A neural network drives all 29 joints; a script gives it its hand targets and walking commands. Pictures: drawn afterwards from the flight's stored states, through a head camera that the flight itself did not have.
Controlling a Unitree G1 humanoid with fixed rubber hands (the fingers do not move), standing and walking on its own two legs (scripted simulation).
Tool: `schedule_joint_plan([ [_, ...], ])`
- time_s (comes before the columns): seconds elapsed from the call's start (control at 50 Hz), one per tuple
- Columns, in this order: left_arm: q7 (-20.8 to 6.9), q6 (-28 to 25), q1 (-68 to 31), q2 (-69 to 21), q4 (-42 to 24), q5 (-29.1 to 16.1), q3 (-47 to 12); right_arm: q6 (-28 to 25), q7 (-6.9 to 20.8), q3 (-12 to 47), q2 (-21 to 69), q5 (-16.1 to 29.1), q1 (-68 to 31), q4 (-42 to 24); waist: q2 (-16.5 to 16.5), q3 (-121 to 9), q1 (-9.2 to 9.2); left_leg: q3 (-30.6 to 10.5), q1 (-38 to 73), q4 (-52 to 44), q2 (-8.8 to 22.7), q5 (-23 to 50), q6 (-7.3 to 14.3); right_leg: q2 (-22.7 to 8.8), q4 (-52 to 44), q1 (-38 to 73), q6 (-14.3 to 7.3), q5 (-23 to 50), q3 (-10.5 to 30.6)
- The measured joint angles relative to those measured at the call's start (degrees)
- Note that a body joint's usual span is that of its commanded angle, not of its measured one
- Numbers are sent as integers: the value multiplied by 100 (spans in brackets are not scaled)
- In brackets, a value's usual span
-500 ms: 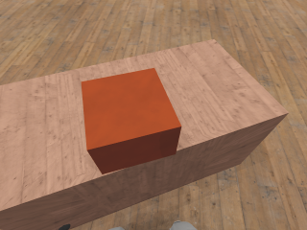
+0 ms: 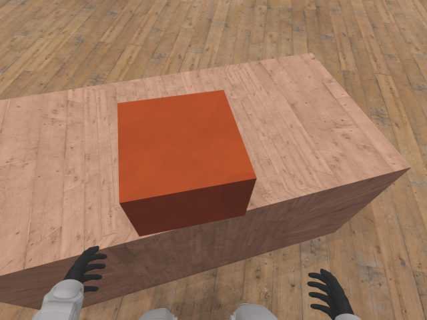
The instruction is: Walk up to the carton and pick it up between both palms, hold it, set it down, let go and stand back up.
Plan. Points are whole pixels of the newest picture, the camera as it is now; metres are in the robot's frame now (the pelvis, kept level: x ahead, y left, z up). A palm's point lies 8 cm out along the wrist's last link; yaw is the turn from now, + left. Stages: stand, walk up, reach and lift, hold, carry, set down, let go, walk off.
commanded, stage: reach and lift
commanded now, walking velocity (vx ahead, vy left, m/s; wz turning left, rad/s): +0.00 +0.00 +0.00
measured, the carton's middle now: (182, 160) +0.48 +0.06 -0.08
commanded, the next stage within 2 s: none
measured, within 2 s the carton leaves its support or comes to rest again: neither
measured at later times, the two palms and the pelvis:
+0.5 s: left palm (69, 286) +0.19 +0.25 -0.05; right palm (331, 294) +0.16 -0.22 -0.06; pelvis +0.02 +0.01 +0.02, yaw +0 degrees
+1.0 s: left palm (64, 283) +0.19 +0.26 -0.03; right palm (325, 272) +0.20 -0.22 -0.04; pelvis +0.02 +0.01 +0.02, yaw +1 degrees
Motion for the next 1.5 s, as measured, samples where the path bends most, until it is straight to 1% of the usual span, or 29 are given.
schedule_joint_plan([
  [0.02, 7, -122, 6, 2, 32, -49, 15, -102, -13, 26, 29, -3, 24, 10, 9, 5, 0, 0, 41, -61, -7, 22, 4, -2, -54, 37, 0, 21, 1],
  [0.06, 16, -355, 15, -6, 121, -136, 33, -285, -41, 82, 74, -13, 62, 39, 25, 7, -2, 5, 143, -200, -22, 78, 1, -12, -188, 134, 68, 105, 8],
  [0.1, 24, -564, 28, -36, 230, -211, 36, -441, -54, 126, 99, -25, 88, 86, 45, -2, -1, 7, 266, -359, -36, 145, -25, -14, -336, 253, 41, 142, 11],
  [0.18, 44, -939, 83, -125, 413, -330, 6, -680, -68, 166, 93, -36, 125, 128, 82, -46, 22, 23, 503, -669, -61, 259, 18, -17, -651, 487, 21, 259, 27],
  [0.34, 119, -1605, 178, -249, 702, -446, -23, -960, -9, 206, 19, 90, 126, 257, 36, -166, 157, 32, 886, -1167, -93, 462, 38, -19, -1178, 879, 47, 484, 42],
  [0.48, 206, -2150, 340, -288, 859, -574, -98, -1181, 66, 259, 40, 286, 163, 383, -17, -244, 251, 5, 1049, -1387, -116, 547, 53, -25, -1450, 1076, 64, 592, 27],
  [0.72, 321, -3185, 544, -309, 1030, -885, -260, -1848, 159, 371, 74, 597, 193, 603, 21, -317, 323, -51, 1063, -1366, -148, 507, 82, -43, -1508, 1143, 95, 583, 6],
  [0.98, 297, -4064, 476, -289, 1258, -1316, -452, -2468, 284, 611, -143, 1085, -15, 789, 60, -476, 392, -146, 843, -1042, -161, 343, 65, -50, -1160, 937, 80, 383, -37],
  [1.12, 262, -4466, 411, -246, 1303, -1456, -478, -2792, 278, 783, -131, 1343, -122, 828, 34, -544, 430, -217, 633, -824, -151, 255, 27, -35, -917, 734, 42, 261, -78],
  [1.28, 213, -4819, 197, -123, 1401, -1661, -526, -3097, 218, 922, -106, 1568, -364, 871, 6, -613, 425, -298, 375, -586, -159, 170, -5, -37, -647, 485, 10, 134, -125],
  [1.38, 199, -4843, -106, -49, 1563, -1810, -601, -3067, 196, 988, -160, 1688, -676, 1010, 19, -691, 413, -328, 193, -479, -171, 143, -6, -43, -526, 306, 6, 93, -133],
  [1.5, 137, -4694, -512, 32, 1760, -1946, -616, -2887, 141, 1125, -280, 1881, -1064, 1074, 17, -784, 405, -341, 73, -493, -180, 168, -6, -39, -533, 182, 5, 115, -121],
])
